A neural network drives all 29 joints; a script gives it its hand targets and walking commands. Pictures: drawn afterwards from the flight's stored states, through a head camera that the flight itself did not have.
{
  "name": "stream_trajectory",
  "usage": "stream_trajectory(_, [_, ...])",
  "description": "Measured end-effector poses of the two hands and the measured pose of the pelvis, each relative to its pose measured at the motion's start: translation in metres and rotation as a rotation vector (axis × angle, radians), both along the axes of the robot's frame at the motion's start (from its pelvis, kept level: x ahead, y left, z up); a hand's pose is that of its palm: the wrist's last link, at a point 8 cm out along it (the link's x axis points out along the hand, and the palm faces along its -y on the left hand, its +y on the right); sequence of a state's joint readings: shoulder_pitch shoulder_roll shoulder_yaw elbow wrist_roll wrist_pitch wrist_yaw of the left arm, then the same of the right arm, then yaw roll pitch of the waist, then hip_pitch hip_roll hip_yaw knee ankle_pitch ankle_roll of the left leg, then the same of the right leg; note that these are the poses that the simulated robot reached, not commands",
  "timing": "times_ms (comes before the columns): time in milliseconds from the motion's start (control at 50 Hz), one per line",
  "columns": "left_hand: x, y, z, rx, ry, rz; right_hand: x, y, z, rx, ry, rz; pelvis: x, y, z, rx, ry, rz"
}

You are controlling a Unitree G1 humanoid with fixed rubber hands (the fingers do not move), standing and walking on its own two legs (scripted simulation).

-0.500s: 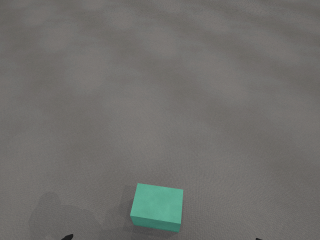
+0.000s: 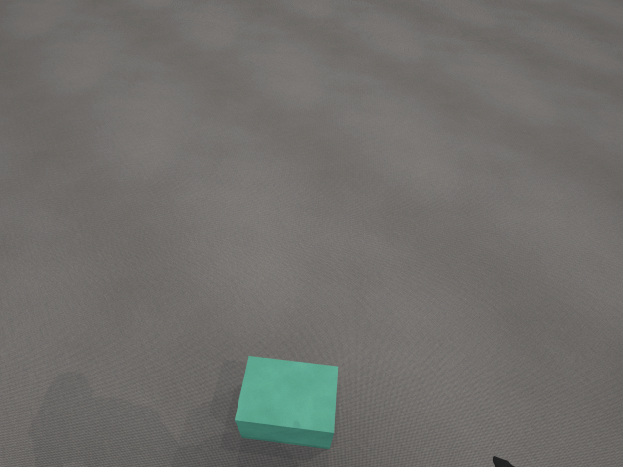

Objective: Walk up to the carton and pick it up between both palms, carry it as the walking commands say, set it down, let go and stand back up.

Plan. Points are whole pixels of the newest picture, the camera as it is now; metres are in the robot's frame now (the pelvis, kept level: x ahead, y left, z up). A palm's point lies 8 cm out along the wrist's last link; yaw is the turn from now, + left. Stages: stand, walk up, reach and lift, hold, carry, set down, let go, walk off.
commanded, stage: walk up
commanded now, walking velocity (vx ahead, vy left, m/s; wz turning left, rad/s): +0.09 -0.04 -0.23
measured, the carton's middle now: (289, 402) +0.40 +0.06 -0.68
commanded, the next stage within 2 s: none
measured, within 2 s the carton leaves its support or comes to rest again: neither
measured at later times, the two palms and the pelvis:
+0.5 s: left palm out of the picture +0.07 +0.25 -0.10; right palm out of the picture +0.05 -0.28 -0.13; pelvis -0.01 -0.02 +0.00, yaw -3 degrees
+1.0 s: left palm out of the picture +0.06 +0.26 -0.12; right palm out of the picture +0.04 -0.25 -0.12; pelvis -0.03 +0.00 +0.00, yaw -6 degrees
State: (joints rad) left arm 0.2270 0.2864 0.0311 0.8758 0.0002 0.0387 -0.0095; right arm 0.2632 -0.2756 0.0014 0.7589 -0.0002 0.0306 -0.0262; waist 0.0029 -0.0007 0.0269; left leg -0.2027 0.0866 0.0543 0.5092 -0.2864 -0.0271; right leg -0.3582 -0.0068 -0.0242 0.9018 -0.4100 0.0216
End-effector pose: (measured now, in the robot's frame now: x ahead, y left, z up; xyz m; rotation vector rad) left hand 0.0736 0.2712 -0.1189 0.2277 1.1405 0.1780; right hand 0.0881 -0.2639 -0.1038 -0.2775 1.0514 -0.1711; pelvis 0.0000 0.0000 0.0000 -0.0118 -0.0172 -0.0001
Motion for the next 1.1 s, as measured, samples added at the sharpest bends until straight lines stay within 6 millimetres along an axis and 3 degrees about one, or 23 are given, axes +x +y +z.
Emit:
stream_trajectory(80, [0.01,-0.013,0.003,0.022,0.01,-0.024,-0.001,-0.018,-0.008,0.011,0.004,-0.017,0.005,-0.014,-0.003,0.024,0.007,-0.023])
stream_trajectory(160, [0.02,-0.03,0.001,0.064,-0.003,-0.054,-0.006,-0.042,-0.032,0.036,0.022,-0.036,0.007,-0.035,-0.017,0.063,0.013,-0.046])
stream_trajectory(220, [0.016,-0.041,0.01,0.075,0.011,-0.055,-0.017,-0.049,-0.036,0.054,0.069,-0.053,0.005,-0.039,-0.011,0.06,0.01,-0.061])
stream_trajectory(320, [0.006,-0.04,0.028,0.111,0.022,-0.038,-0.022,-0.044,-0.032,0.099,0.096,-0.038,-0.001,-0.04,0.001,0.087,0.027,-0.052])
stream_trajectory(400, [-0.002,-0.033,0.03,0.115,0.027,-0.032,-0.027,-0.035,-0.031,0.111,0.105,-0.036,-0.006,-0.034,0.004,0.087,0.032,-0.047])
stream_trajectory(480, [-0.006,-0.025,0.023,0.09,0.028,-0.036,-0.032,-0.019,-0.028,0.11,0.101,-0.045,-0.011,-0.023,0.003,0.066,0.034,-0.051])
stream_trajectory(580, [-0.005,-0.013,-0.001,0.021,0.013,-0.054,-0.039,0.007,-0.019,0.081,0.059,-0.072,-0.016,-0.001,-0.004,0.014,0.014,-0.072])
stream_trajectory(640, [-0.006,-0.009,-0.003,-0.01,0.014,-0.051,-0.043,0.016,-0.008,0.064,0.047,-0.079,-0.018,0.008,0.0,-0.001,0.004,-0.073])
stream_trajectory(740, [-0.01,-0.005,-0.003,-0.026,0.032,-0.057,-0.044,0.022,-0.001,0.046,0.016,-0.08,-0.022,0.014,0.004,-0.007,0.021,-0.078])
stream_trajectory(960, [-0.014,-0.014,0.0,0.019,0.032,-0.072,-0.053,0.012,-0.018,0.089,0.015,-0.098,-0.026,0.002,-0.003,0.031,0.019,-0.099])
stream_trajectory(1100, [-0.022,0.009,0.001,0.027,0.075,-0.05,-0.043,0.019,-0.013,0.069,0.05,-0.064,-0.016,0.02,0.001,0.037,0.048,-0.081])
